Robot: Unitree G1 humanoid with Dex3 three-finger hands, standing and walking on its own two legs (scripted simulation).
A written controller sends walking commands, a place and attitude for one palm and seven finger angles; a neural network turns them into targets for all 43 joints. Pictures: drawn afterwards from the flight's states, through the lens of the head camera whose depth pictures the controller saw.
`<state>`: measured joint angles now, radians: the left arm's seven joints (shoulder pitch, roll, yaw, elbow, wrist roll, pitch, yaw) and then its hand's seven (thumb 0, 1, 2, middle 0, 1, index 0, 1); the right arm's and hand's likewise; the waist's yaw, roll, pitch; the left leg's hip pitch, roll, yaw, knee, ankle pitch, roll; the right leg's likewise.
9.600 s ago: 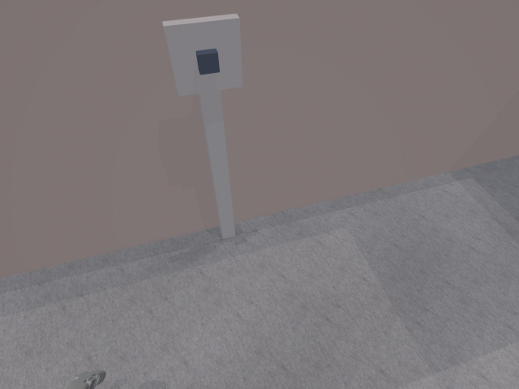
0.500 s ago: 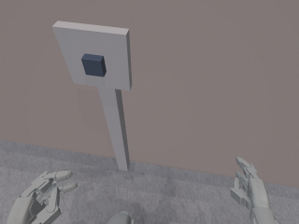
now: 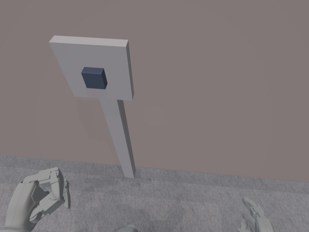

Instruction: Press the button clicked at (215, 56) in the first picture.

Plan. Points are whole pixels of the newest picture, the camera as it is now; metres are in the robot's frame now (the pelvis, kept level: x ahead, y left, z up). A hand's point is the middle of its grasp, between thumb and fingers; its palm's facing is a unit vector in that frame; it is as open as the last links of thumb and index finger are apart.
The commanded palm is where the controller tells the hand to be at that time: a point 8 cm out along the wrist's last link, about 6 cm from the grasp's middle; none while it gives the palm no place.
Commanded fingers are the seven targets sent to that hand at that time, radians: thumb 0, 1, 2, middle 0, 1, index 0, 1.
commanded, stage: raise the hand and make a fist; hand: left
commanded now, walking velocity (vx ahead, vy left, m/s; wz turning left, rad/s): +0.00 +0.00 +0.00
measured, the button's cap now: (95, 77) +0.47 +0.18 +0.14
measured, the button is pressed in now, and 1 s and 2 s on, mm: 0 0 0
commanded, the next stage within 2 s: aim a knuckle at the button in 1.04 s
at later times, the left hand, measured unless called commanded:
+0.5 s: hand (33, 173) +0.22 +0.25 +0.11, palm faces +0.00 -1.00 -0.06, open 3.1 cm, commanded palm +0.19 +0.31 +0.13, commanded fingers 0.00 0.90 0.90 -1.30 -1.50 -1.30 -1.50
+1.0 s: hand (38, 162) +0.23 +0.24 +0.13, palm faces +0.02 -1.00 -0.07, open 3.1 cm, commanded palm +0.20 +0.29 +0.14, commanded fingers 0.00 0.90 0.90 -1.30 -1.50 -1.30 -1.50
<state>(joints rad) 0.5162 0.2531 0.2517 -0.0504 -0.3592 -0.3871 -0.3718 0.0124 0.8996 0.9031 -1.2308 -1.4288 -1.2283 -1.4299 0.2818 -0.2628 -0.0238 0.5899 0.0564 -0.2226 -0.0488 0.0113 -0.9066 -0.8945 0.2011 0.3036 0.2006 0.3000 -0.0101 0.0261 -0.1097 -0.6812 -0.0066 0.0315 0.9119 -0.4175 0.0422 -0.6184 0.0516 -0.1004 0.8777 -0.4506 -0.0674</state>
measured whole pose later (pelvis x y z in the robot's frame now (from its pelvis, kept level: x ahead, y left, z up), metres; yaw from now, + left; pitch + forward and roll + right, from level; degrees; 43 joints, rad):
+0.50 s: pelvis +0.00 +0.05 +0.02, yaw +1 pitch +4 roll -3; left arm 0.35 0.30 0.21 -0.14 -0.29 -0.14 -0.29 0.01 0.90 0.90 -1.30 -1.50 -1.30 -1.50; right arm 0.24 -0.23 0.08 0.54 0.05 -0.23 -0.05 0.01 -0.90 -0.89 0.20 0.30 0.20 0.30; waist 0.03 0.04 -0.08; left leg -0.48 -0.05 0.03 0.77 -0.37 0.10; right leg -0.40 0.02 -0.09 0.70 -0.38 -0.01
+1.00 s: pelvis +0.00 +0.03 +0.03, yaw +1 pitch +2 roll -2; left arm 0.29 0.30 0.24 -0.11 -0.29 -0.08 -0.28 0.01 0.90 0.90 -1.30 -1.50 -1.30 -1.50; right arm 0.26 -0.26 0.05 0.59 0.05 -0.23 -0.06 0.01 -0.91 -0.89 0.20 0.30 0.20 0.30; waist 0.02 0.04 -0.05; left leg -0.37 -0.05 0.03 0.65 -0.31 0.08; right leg -0.29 0.03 -0.09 0.60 -0.34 -0.03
